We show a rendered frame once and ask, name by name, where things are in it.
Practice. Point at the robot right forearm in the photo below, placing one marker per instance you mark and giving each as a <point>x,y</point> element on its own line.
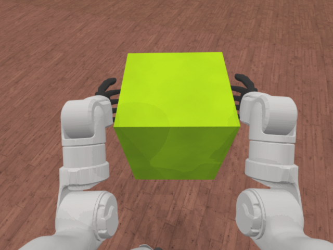
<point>272,122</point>

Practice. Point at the robot left forearm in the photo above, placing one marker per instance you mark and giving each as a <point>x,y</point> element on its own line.
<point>83,133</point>

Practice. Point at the left robot hand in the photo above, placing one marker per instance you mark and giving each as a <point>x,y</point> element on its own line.
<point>103,87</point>

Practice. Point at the right robot hand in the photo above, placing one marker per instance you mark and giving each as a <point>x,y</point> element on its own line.
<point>248,84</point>

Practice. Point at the robot right upper arm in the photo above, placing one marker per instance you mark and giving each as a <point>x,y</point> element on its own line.
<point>274,221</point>

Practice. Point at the robot left upper arm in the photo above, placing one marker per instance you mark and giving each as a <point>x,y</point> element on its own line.
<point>84,220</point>

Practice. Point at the carton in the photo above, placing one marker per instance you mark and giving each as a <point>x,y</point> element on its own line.
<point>176,117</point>

